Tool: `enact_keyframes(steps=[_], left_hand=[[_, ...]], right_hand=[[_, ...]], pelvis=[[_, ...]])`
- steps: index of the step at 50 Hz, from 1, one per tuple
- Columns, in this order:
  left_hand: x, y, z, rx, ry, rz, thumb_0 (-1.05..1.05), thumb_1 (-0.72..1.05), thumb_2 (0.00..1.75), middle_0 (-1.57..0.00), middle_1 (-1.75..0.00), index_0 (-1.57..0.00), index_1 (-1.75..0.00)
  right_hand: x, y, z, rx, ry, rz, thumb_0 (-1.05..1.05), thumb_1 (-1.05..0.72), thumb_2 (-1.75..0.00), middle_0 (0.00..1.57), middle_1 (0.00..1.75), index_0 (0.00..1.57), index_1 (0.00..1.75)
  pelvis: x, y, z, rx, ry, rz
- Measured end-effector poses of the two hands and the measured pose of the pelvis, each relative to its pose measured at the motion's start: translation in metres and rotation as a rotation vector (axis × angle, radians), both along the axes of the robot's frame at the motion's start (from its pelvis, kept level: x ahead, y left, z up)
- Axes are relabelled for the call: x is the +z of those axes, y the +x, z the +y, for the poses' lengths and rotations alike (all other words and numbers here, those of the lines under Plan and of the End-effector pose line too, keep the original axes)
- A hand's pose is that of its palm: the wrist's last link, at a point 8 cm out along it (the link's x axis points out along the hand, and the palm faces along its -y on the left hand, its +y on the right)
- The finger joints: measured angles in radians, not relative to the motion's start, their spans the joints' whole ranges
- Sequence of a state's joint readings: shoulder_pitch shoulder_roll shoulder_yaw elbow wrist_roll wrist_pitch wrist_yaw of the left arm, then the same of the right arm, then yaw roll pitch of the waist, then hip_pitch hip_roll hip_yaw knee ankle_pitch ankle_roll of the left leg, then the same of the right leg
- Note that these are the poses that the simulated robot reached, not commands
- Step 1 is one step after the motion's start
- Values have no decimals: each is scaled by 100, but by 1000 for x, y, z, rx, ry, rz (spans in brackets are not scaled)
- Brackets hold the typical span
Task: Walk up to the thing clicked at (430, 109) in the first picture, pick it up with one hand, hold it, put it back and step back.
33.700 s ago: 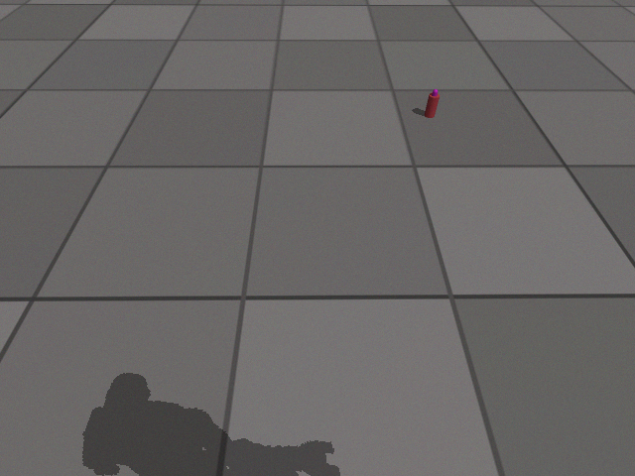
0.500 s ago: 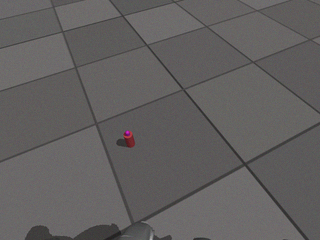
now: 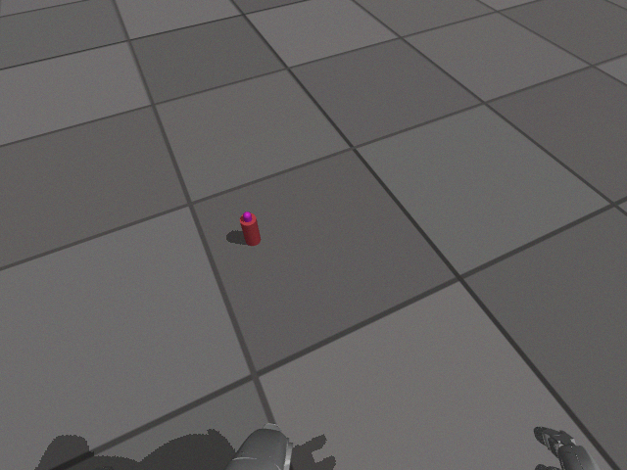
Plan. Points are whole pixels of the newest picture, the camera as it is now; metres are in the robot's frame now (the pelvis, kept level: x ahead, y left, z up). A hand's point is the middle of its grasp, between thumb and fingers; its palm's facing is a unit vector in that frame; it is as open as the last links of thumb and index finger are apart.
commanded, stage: step back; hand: left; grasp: from the side
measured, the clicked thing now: (249, 227) +0.96 +0.30 -0.67
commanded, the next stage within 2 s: stand in 1.10 s
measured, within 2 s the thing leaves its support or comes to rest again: neither
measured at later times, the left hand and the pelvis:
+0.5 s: hand out of the picture -0.03 +0.29 -0.13, palm faces +0.07 -0.92 -0.40, open 7.4 cm; pelvis -0.05 +0.00 +0.01, yaw +4 degrees
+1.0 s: hand out of the picture +0.07 +0.29 -0.13, palm faces +0.07 -0.93 -0.36, open 7.4 cm; pelvis -0.01 +0.03 +0.02, yaw +4 degrees
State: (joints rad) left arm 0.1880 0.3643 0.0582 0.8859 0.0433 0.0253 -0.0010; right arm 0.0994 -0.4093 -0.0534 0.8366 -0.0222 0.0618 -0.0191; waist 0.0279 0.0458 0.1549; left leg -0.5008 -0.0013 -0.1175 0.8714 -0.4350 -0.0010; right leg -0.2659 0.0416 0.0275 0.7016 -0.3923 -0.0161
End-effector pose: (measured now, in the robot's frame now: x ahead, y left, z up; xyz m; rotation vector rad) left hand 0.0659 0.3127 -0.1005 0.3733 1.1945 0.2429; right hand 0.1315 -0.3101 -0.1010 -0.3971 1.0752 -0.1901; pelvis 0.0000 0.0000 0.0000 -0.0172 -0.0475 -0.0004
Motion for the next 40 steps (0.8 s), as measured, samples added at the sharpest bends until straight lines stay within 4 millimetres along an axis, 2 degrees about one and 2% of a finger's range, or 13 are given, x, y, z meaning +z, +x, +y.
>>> enact_keyframes(steps=[3,7,13,18,23,30,34,40], left_hand=[[7,-34,-3,32,6,22,0,90,89,-21,-30,-20,-30],[14,-62,4,63,23,8,1,90,89,-21,-30,-20,-30],[8,-92,29,106,30,-17,0,90,89,-21,-30,-20,-30],[7,-107,33,116,2,32,0,90,89,-20,-30,-20,-30],[5,-106,23,102,-11,43,1,90,89,-20,-30,-20,-30],[8,-96,3,112,-33,-8,0,90,89,-21,-30,-20,-30],[5,-85,7,113,-49,-11,0,90,89,-21,-30,-20,-30],[-3,-57,18,101,-67,-2,0,90,89,-21,-30,-20,-30]], right_hand=[[1,-22,-2,-5,14,17,0,-90,-90,20,30,20,30],[-3,-57,-2,16,13,81,0,-90,-90,20,30,20,30],[-8,-100,10,31,4,169,0,-91,-90,20,30,20,30],[0,-120,23,18,29,151,0,-90,-90,20,30,20,30],[-1,-115,20,4,52,119,0,-90,-90,20,30,21,30],[-2,-87,16,22,48,109,0,-90,-90,20,30,20,30],[1,-73,20,40,32,101,0,-90,-90,20,30,20,30],[5,-59,34,24,26,98,0,-91,-90,20,30,20,30]], pelvis=[[6,-14,-1,7,29,1],[8,-32,1,43,36,5],[3,-52,13,93,52,-2],[11,-57,14,82,42,-2],[11,-54,6,62,32,-2],[14,-46,4,76,15,0],[14,-38,13,91,18,10],[14,-23,23,78,25,12]])
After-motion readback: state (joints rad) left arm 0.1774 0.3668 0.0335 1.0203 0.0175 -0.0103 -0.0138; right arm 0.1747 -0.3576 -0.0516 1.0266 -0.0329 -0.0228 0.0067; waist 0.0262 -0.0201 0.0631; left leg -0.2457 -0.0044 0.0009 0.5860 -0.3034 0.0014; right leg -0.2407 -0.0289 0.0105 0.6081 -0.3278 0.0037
